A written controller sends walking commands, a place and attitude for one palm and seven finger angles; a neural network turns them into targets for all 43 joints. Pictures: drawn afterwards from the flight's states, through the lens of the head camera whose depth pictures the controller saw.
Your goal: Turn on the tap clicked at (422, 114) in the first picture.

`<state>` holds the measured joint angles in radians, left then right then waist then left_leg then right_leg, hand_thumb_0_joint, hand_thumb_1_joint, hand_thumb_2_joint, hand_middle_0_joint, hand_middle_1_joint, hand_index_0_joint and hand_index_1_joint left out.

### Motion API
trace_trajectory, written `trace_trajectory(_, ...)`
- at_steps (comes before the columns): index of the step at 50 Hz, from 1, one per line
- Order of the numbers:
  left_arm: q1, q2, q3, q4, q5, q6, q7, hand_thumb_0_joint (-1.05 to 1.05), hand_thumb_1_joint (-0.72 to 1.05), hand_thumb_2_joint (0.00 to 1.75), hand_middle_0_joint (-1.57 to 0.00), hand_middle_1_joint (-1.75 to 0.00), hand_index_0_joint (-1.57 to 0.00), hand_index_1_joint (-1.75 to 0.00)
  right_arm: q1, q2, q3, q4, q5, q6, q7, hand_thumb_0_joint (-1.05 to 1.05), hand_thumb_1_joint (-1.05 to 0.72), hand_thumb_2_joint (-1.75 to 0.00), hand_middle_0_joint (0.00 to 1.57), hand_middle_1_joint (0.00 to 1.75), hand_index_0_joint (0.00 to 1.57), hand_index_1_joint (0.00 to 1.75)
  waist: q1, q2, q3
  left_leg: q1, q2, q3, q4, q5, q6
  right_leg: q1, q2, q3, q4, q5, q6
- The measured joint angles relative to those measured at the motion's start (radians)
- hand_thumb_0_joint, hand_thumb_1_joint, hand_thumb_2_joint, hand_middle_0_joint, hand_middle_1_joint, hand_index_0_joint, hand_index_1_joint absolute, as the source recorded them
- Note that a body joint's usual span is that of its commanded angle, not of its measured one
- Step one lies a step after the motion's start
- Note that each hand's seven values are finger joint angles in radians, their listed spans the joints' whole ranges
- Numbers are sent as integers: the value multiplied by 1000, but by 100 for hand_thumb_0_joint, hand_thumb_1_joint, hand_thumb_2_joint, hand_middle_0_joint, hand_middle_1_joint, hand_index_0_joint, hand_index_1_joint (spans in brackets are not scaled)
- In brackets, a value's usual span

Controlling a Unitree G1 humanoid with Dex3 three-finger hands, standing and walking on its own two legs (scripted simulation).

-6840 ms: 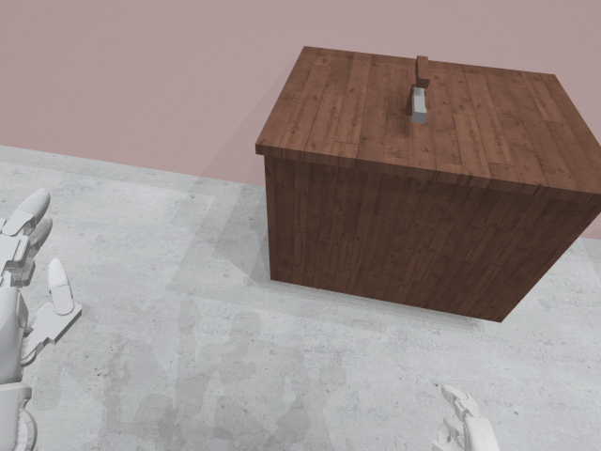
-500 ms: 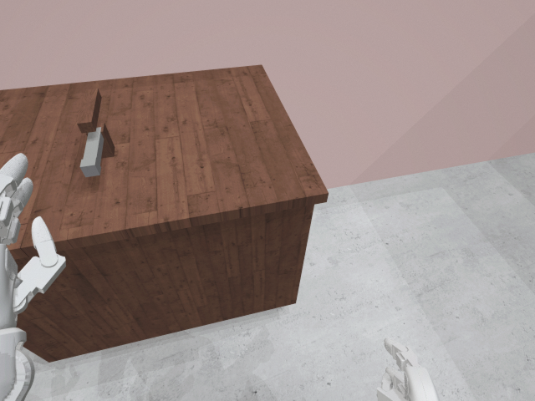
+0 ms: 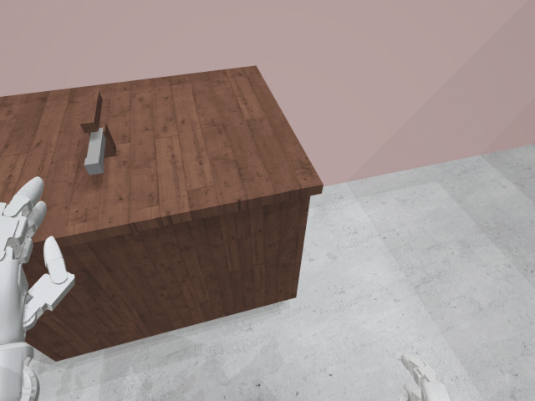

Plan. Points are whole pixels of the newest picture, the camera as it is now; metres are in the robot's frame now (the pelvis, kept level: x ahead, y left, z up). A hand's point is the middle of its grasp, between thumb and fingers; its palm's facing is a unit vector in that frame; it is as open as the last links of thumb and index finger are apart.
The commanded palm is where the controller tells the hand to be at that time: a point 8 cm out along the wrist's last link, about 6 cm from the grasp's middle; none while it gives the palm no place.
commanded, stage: look again from close up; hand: left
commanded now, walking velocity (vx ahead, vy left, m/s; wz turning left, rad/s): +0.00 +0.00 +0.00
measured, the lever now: (94, 165) +0.54 +0.41 +0.02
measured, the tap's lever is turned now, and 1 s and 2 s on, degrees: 0 0 0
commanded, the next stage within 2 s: shuffle to correct the standing spot in 0.26 s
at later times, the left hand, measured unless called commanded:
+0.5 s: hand (42, 237) +0.25 +0.29 +0.17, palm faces +0.46 -0.83 -0.31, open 7.5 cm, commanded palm +0.20 +0.30 +0.18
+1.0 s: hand (69, 179) +0.35 +0.31 +0.17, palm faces +0.42 -0.83 -0.37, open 7.4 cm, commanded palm +0.31 +0.34 +0.18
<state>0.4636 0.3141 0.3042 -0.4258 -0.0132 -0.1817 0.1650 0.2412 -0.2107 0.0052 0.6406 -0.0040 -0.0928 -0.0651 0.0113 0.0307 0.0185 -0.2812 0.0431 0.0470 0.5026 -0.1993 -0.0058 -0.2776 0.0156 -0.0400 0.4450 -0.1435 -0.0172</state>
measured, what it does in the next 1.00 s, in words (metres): walks ahead: left foot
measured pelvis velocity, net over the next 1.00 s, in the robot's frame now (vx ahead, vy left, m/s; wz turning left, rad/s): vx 0.14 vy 0.06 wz -0.03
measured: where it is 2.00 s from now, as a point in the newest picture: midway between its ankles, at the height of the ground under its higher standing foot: outside the picture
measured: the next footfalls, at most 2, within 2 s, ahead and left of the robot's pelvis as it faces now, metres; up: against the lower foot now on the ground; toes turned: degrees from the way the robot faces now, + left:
left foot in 0.98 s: +0.23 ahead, +0.16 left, +0.00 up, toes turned -1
right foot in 1.30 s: +0.26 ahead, +0.00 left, +0.00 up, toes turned -2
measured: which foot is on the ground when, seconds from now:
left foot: down 0.00-0.84, up 0.86-0.96, down 0.98-1.00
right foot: down 0.00-0.98, up 1.00-1.00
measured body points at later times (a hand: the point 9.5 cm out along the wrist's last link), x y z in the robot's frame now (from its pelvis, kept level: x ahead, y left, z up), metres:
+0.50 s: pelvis +0.04 +0.02 +0.00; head +0.05 +0.05 +0.45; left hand +0.22 +0.33 +0.19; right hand +0.20 -0.19 -0.07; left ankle +0.05 +0.12 -0.74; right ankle +0.06 -0.11 -0.74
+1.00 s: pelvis +0.14 +0.06 -0.03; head +0.18 +0.09 +0.42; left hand +0.33 +0.35 +0.19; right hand +0.31 -0.18 -0.10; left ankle +0.19 +0.16 -0.74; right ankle +0.07 -0.10 -0.72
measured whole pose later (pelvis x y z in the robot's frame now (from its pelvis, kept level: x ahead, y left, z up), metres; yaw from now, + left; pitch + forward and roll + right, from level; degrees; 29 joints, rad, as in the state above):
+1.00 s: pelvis +0.14 +0.06 -0.03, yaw -1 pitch -2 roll -1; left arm 0.43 0.39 0.43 -0.60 -0.05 -0.29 0.13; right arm 0.19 -0.23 -0.02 0.59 0.01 -0.08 0.01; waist 0.04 -0.05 0.12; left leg -0.40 0.00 0.02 0.75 -0.28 0.04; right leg -0.23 -0.04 0.03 0.82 -0.49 0.03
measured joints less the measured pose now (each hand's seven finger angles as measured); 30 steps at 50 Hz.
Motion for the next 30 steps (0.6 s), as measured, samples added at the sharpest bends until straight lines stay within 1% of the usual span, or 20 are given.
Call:
trace_trajectory(1,-56,34,11,14,34,6,-25,2,88,90,-21,-31,-21,-30,7,4,-8,-8,-9,-13,-3,1,-90,-90,20,30,20,30,19,-4,11,-12,3,-3,18,-10,3,-5,2,-3,3,3,-1)
trace_trajectory(2,-139,85,32,58,46,-17,-49,2,88,90,-21,-31,-21,-30,10,10,-11,-4,-10,-29,-3,1,-90,-90,20,30,20,30,35,-16,19,-28,-4,-18,34,-25,10,-17,1,-10,16,2,-5)
trace_trajectory(3,-207,125,58,102,36,-39,-60,2,88,90,-21,-31,-21,-30,2,14,-7,4,-6,-34,0,1,-90,-90,20,30,20,30,44,-28,30,-34,-10,-31,40,-27,12,-23,1,-13,22,1,-9)
trace_trajectory(4,-251,147,87,136,19,-53,-60,2,88,90,-21,-31,-21,-30,-9,17,-3,3,0,-36,8,1,-90,-90,20,30,20,30,49,-36,41,-30,-12,-36,36,-21,9,-23,5,-8,20,4,-12)
trace_trajectory(5,-274,152,112,158,3,-60,-57,2,88,90,-21,-31,-21,-30,-17,18,0,-4,3,-41,17,1,-90,-90,20,30,20,30,52,-43,50,-21,-17,-37,26,-9,8,-20,8,2,16,10,-13)
trace_trajectory(7,-264,130,136,158,-26,-69,-51,2,88,90,-21,-31,-21,-30,-24,13,1,-22,5,-57,33,1,-90,-90,20,30,20,30,44,-45,54,1,-29,-33,2,9,10,-13,7,26,9,12,-7)
trace_trajectory(9,-205,86,110,122,-39,-78,-53,2,89,90,-20,-31,-21,-30,-16,4,-2,-39,10,-72,44,1,-90,-90,20,30,20,30,32,-38,45,20,-37,-23,-22,11,20,-6,3,42,6,-20,4)
trace_trajectory(11,-134,45,54,77,-33,-84,-65,2,89,90,-20,-30,-20,-30,-2,-1,-4,-51,15,-82,51,1,-90,-90,20,30,20,30,21,-34,31,34,-47,-17,-46,11,29,-3,-4,53,9,-69,13)
trace_trajectory(12,-103,36,27,59,-27,-87,-72,2,89,90,-20,-30,-20,-30,5,0,-3,-56,17,-84,54,1,-90,-90,20,30,20,30,17,-38,27,39,-53,-15,-56,16,33,-3,-7,58,13,-82,16)
trace_trajectory(13,-78,34,7,44,-21,-89,-80,2,89,90,-20,-30,-20,-30,10,3,-2,-59,18,-85,55,1,-90,-90,20,30,20,30,13,-46,25,42,-58,-15,-61,24,36,-4,-10,63,18,-83,19)
trace_trajectory(15,-51,53,-2,33,-10,-91,-91,2,89,90,-21,-31,-21,-30,15,17,5,-59,14,-83,54,1,-90,-90,20,30,20,30,11,-72,31,49,-71,-17,-61,21,40,-2,-17,72,29,-71,23)
trace_trajectory(17,-53,77,18,40,-7,-89,-93,2,88,90,-21,-31,-21,-30,20,32,13,-57,10,-80,53,1,-90,-90,20,30,20,30,14,-96,38,52,-79,-24,-55,11,41,4,-22,72,35,-55,24)
trace_trajectory(19,-75,91,52,48,-8,-83,-87,2,88,90,-21,-31,-21,-30,22,41,20,-53,6,-81,54,1,-90,-90,20,30,20,30,23,-111,46,53,-83,-33,-43,-1,40,13,-23,68,32,-32,22)
trace_trajectory(21,-104,86,81,47,-12,-82,-77,2,88,90,-21,-31,-21,-30,21,43,24,-45,0,-88,57,1,-90,-90,20,30,20,30,34,-110,50,53,-79,-43,-31,-14,39,24,-19,58,28,-39,23)
trace_trajectory(23,-121,67,92,32,-15,-85,-67,2,88,90,-21,-31,-21,-30,22,40,24,-39,-5,-96,63,1,-90,-90,20,30,20,30,42,-102,41,50,-74,-51,-17,-31,39,33,-14,50,20,-52,21)
trace_trajectory(26,-119,28,73,-5,-17,-89,-60,2,89,90,-21,-31,-21,-30,18,29,20,-33,-11,-102,69,1,-90,-90,20,30,20,30,49,-85,19,46,-69,-55,8,-62,43,42,-9,46,18,-72,20)
trace_trajectory(28,-110,9,48,-17,-14,-91,-61,2,89,90,-20,-31,-21,-30,10,20,16,-32,-12,-98,70,1,-90,-90,20,30,20,30,46,-73,3,45,-69,-55,27,-87,46,44,-8,46,28,-91,23)
trace_trajectory(30,-102,4,32,-13,-11,-88,-65,2,89,90,-20,-31,-20,-30,-6,14,14,-33,-11,-89,66,1,-90,-90,20,30,20,30,39,-65,-7,48,-71,-49,43,-111,51,44,-9,52,46,-113,26)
